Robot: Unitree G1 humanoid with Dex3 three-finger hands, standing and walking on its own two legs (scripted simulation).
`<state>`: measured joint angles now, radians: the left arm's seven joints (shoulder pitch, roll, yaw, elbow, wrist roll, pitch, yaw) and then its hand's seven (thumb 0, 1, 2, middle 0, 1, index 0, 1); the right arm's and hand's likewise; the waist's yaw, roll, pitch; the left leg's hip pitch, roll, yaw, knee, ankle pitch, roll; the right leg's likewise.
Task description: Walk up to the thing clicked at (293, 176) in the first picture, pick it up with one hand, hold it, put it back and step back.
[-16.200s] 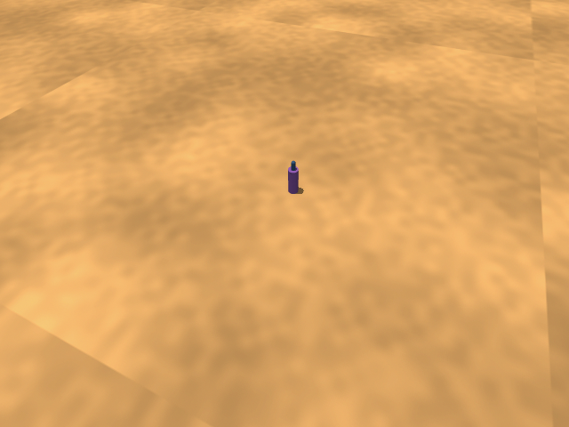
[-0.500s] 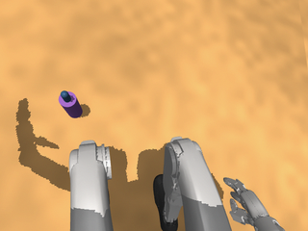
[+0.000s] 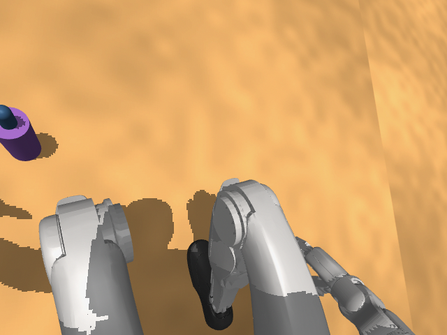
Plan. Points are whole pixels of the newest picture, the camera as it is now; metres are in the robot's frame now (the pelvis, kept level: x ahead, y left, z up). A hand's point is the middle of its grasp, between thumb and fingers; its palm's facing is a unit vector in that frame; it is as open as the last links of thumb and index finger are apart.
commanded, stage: close in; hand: left
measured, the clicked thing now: (15, 132) +0.45 +0.28 -0.20
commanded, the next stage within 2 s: close in 0.52 s
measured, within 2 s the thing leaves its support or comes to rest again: leaves its support in 1.56 s
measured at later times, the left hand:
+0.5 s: hand (1, 155) +0.40 +0.29 -0.17, palm faces +0.27 -0.96 +0.01, open 16.9 cm
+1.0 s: hand (11, 141) +0.43 +0.28 -0.18, palm faces +0.31 -0.95 +0.01, open 11.0 cm
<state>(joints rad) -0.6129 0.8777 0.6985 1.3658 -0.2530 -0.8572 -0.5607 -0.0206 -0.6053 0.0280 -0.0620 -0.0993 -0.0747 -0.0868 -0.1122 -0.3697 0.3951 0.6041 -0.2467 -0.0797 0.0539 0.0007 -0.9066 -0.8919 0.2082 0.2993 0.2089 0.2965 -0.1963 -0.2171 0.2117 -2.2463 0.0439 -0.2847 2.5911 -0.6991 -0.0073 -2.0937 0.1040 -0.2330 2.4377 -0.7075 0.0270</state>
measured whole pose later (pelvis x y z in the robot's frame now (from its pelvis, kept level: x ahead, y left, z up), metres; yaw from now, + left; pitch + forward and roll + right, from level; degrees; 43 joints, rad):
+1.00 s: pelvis -0.01 +0.00 -0.01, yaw -3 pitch +12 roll -17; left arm -0.66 0.85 0.52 1.44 -0.16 -1.07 -0.12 -0.01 0.08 0.47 -0.49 -0.44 -0.48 -0.45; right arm -0.18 -0.38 0.52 0.55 -0.35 0.01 0.12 0.00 -0.88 -0.89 0.21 0.30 0.21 0.30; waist -0.25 -0.28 0.31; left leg -2.22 0.04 -0.38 2.66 -0.70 -0.01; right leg -2.05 0.13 -0.30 2.44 -0.67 0.05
